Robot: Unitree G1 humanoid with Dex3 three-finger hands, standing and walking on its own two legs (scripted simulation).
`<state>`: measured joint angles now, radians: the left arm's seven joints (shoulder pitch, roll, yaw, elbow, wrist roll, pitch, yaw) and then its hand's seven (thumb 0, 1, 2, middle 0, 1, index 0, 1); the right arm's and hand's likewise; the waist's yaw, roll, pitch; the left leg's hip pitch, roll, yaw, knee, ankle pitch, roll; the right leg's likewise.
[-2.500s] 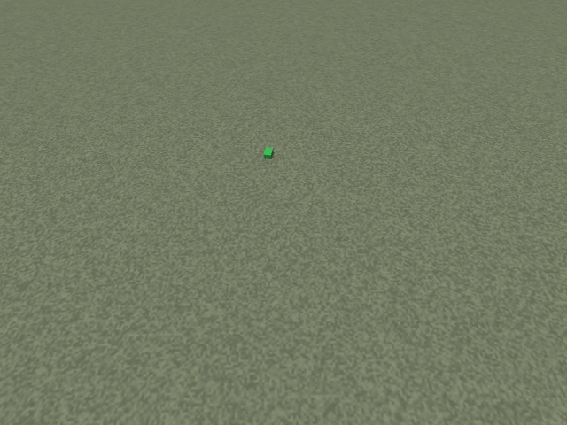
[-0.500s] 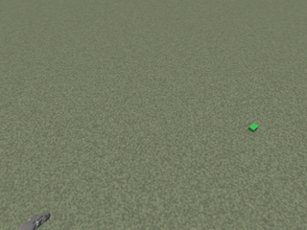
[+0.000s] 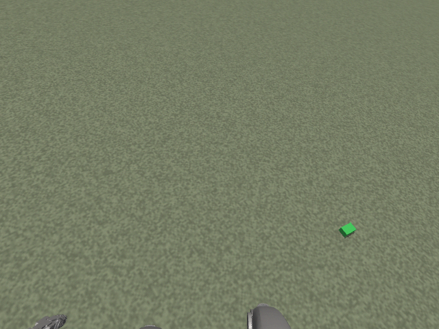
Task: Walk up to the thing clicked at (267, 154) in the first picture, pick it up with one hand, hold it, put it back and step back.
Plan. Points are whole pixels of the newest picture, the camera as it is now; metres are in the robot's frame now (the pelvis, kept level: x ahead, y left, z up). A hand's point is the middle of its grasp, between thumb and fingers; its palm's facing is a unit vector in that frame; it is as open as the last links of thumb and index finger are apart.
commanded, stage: walk up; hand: left
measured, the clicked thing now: (347, 229) +0.68 -0.69 -0.72
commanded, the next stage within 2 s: none
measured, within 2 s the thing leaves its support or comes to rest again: neither
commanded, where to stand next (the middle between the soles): +0.44 -1.06 m, yaw +29 degrees
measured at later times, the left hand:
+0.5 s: hand out of the picture +0.10 +0.04 -0.14, palm faces +0.21 -0.91 -0.36, open 7.4 cm
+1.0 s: hand (318, 315) +0.19 -0.20 -0.14, palm faces +0.27 -0.90 -0.34, open 7.4 cm
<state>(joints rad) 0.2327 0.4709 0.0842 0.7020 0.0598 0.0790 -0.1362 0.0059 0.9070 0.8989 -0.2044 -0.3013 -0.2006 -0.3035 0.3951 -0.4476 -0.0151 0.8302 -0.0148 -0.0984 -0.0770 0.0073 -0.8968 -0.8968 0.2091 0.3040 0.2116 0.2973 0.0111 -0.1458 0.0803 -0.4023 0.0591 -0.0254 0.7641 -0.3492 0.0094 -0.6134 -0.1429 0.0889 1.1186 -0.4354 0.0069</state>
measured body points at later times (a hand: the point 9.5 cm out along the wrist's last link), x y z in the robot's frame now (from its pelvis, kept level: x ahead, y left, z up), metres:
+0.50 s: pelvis +0.13 -0.24 +0.00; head +0.15 -0.21 +0.45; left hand +0.09 +0.09 -0.12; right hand +0.27 -0.57 -0.07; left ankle +0.17 -0.15 -0.70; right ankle +0.11 -0.28 -0.68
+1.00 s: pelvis +0.21 -0.48 +0.00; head +0.23 -0.46 +0.45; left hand +0.18 -0.16 -0.11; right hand +0.38 -0.82 -0.08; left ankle +0.22 -0.38 -0.67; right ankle +0.28 -0.59 -0.70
